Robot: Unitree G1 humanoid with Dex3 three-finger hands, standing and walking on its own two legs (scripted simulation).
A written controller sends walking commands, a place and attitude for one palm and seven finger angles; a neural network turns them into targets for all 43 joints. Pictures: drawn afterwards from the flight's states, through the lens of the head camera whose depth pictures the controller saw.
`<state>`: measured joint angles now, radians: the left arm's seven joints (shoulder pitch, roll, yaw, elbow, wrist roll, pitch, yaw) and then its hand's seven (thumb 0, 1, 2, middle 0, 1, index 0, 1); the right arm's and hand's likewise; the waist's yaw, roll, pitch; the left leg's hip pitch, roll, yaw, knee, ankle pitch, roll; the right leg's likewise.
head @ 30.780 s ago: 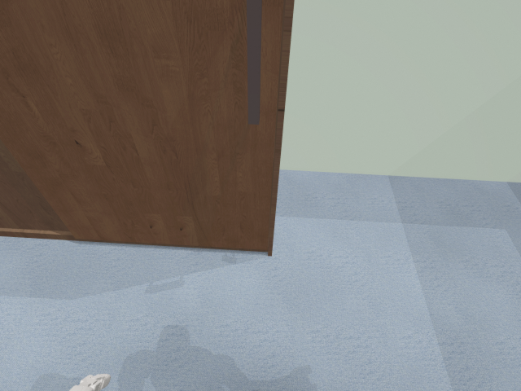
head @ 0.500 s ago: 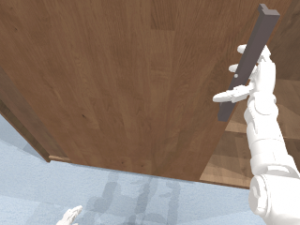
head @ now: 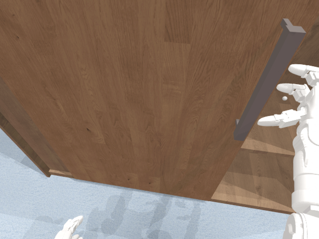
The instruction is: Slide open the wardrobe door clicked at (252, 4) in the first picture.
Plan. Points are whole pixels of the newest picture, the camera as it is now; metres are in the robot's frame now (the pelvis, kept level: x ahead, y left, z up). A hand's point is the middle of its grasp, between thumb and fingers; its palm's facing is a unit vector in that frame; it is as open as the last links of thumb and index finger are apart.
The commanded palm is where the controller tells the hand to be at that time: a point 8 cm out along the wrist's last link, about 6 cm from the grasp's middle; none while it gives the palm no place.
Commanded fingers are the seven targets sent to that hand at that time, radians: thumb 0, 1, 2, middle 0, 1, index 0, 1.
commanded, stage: slip the hand off the handle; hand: right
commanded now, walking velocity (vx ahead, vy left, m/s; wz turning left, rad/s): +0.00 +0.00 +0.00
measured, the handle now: (257, 90) +0.45 -0.20 +0.17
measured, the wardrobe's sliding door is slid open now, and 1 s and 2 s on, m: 0.63 0.63 0.63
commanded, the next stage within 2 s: draw the hand back to the body in 0.70 s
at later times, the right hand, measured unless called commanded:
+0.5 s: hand (300, 127) +0.32 -0.25 +0.18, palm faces +0.28 +0.96 -0.07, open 14.7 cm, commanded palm +0.28 -0.30 +0.18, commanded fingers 0.00 0.55 -0.20 0.25 1.15 0.25 1.15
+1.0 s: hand (311, 155) +0.26 -0.24 +0.18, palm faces +0.10 +0.99 -0.04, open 14.7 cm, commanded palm +0.22 -0.29 +0.18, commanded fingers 0.00 0.55 -0.20 0.25 1.15 0.25 1.15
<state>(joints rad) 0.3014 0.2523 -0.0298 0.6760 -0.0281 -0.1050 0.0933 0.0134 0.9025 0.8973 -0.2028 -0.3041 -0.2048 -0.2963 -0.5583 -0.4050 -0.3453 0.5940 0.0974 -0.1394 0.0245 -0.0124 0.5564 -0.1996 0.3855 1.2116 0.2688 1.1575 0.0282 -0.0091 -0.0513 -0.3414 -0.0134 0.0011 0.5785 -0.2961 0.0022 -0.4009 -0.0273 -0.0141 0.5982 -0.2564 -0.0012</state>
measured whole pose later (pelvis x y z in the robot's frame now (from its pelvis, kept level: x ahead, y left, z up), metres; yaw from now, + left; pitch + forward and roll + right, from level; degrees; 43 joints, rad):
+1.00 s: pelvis +0.00 +0.01 +0.00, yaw -2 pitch -3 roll +1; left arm 0.22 0.26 -0.08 0.65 -0.06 -0.21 0.14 0.02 0.90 0.90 -0.20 -0.30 -0.20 -0.30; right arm -0.05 -0.40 -0.37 0.03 0.35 0.17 0.34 -0.01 0.56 -0.20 0.25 1.15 0.25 1.15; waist -0.05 -0.05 -0.06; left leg -0.19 -0.01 0.04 0.54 -0.30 0.02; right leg -0.26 -0.02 0.03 0.56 -0.25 0.01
